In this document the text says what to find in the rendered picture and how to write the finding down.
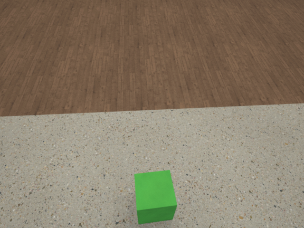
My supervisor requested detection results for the carton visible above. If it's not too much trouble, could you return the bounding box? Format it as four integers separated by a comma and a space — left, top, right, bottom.
134, 170, 177, 224

